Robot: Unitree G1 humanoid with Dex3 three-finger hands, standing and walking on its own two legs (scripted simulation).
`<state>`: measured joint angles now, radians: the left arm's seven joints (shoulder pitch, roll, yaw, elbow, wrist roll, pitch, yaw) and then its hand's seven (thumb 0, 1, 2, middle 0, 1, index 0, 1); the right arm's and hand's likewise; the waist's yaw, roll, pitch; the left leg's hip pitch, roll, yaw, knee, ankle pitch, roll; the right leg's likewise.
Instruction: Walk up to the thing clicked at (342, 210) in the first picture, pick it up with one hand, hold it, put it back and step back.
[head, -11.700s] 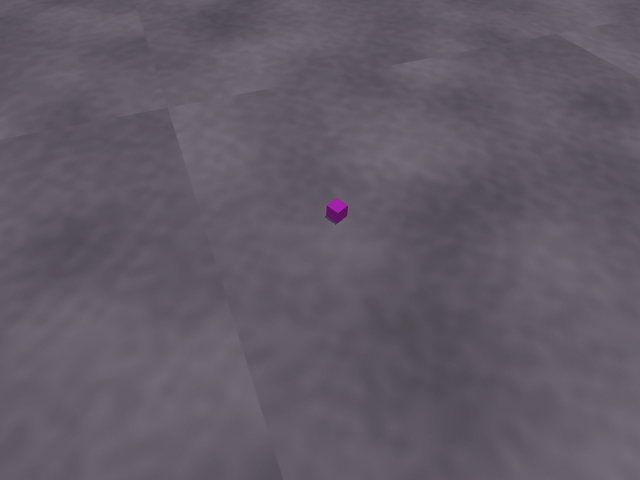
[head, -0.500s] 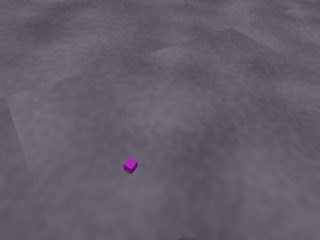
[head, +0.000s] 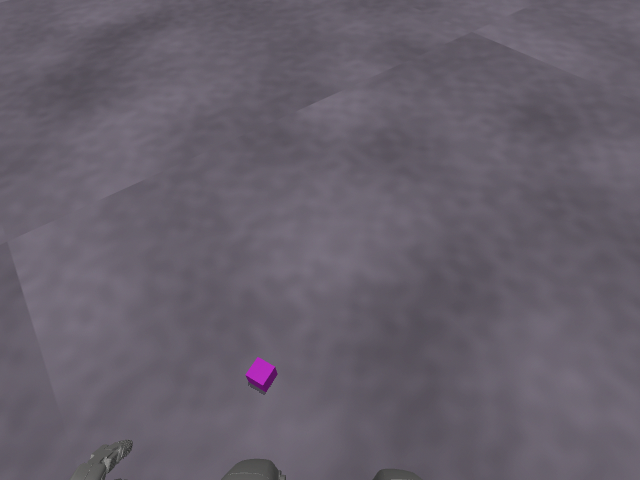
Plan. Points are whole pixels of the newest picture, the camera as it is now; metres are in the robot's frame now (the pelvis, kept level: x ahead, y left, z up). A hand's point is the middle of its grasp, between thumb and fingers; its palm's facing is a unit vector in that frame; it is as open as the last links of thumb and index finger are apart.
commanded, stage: walk up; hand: left
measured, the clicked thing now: (261, 374) +0.49 +0.22 -0.73
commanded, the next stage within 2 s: none
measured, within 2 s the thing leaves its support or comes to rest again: neither
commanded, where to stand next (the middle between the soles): +0.10 +0.00 m, yaw +0 degrees
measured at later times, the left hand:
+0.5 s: hand out of the picture +0.12 +0.26 -0.17, palm faces +0.00 -0.94 -0.35, open 7.4 cm
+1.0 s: hand out of the picture +0.10 +0.27 -0.15, palm faces -0.02 -0.93 -0.37, open 7.4 cm
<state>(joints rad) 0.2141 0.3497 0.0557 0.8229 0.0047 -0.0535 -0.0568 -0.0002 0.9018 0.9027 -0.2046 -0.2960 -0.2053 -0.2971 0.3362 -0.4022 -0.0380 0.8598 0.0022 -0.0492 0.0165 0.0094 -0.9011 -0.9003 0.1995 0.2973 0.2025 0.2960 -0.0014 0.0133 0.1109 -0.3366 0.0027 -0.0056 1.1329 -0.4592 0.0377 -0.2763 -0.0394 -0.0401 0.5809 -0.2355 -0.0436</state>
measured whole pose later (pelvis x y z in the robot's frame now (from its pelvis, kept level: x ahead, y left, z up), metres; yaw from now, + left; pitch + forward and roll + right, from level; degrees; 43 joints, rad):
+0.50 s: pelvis +0.04 +0.00 -0.01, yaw +1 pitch -1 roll -1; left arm 0.17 0.39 0.02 0.91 -0.01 0.01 0.00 0.00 0.90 0.90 -0.20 -0.30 -0.20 -0.30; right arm 0.13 -0.36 -0.01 0.85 -0.02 -0.01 0.00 0.01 -0.90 -0.90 0.20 0.30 0.20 0.30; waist 0.01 -0.01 0.13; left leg -0.42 0.03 0.01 0.65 -0.21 0.02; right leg -0.28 -0.01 0.02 0.79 -0.52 -0.02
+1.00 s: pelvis +0.02 +0.01 +0.00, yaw +1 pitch -3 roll -1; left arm 0.16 0.38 0.01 1.05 0.02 -0.03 0.00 0.00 0.90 0.90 -0.20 -0.30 -0.21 -0.30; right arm 0.15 -0.35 -0.01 1.07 -0.01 0.02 0.04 0.01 -0.90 -0.90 0.20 0.30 0.20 0.30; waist -0.01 0.01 0.05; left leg -0.29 0.02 -0.01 0.48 -0.15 0.00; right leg -0.14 -0.05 0.00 0.48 -0.29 0.03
